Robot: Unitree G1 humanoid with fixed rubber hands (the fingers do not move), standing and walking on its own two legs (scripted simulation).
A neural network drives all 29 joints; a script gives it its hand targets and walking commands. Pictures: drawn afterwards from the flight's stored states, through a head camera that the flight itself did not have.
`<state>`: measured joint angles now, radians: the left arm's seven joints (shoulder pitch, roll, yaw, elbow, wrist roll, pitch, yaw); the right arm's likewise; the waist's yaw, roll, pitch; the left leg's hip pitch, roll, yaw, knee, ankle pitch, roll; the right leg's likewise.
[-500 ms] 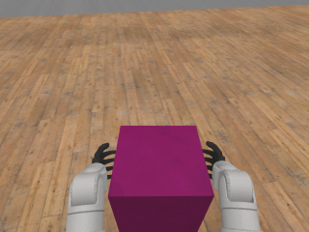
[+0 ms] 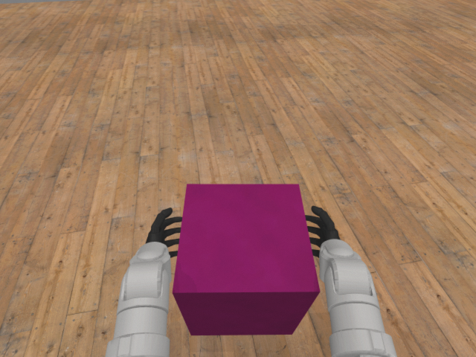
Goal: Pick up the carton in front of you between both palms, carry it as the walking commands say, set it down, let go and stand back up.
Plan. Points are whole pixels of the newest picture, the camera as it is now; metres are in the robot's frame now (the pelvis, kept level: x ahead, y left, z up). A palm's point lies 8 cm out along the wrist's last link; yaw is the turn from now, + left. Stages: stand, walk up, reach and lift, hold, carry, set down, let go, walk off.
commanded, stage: carry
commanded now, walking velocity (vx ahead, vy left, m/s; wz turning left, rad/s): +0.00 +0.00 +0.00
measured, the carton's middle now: (242, 263) +0.31 +0.00 -0.04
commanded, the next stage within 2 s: hold in 0.44 s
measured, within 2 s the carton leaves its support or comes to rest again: neither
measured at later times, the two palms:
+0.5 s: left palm (158, 247) +0.30 +0.15 +0.04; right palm (330, 245) +0.30 -0.15 +0.04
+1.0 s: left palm (170, 244) +0.34 +0.14 -0.01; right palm (322, 245) +0.33 -0.16 -0.01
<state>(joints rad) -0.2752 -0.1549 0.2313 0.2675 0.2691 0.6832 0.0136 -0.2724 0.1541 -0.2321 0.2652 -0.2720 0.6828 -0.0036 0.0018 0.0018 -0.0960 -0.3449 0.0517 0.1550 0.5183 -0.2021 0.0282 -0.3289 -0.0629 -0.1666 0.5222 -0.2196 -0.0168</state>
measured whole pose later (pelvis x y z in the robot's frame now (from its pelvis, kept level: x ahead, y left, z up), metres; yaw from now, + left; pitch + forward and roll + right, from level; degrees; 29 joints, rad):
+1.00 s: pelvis -0.02 +0.00 -0.02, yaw -1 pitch -1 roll +0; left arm -0.64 -0.18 0.55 0.60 0.46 0.47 -0.05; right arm -0.64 0.20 -0.58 0.59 -0.48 0.47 0.05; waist -0.01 0.00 0.17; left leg -0.41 -0.01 0.02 0.70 -0.27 0.03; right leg -0.39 0.01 -0.03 0.70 -0.28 -0.03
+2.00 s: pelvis -0.06 +0.00 -0.27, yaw +0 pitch +45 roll -1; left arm -1.06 0.04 0.38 0.70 0.18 0.30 0.07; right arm -1.00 0.02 -0.49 0.61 -0.18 0.30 -0.06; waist -0.04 0.01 -0.08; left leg -2.03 -0.03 0.01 1.74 -0.49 0.02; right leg -2.00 0.02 -0.02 1.75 -0.54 -0.01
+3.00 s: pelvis -0.07 +0.00 -0.41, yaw -1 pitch +37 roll -1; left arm -1.46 0.27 0.17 1.05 -0.02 0.21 0.09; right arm -1.37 -0.21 -0.31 0.94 0.06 0.21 -0.13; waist -0.05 -0.01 0.32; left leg -2.30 -0.03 0.00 2.21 -0.55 0.02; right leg -2.26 0.06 -0.03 2.22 -0.60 0.01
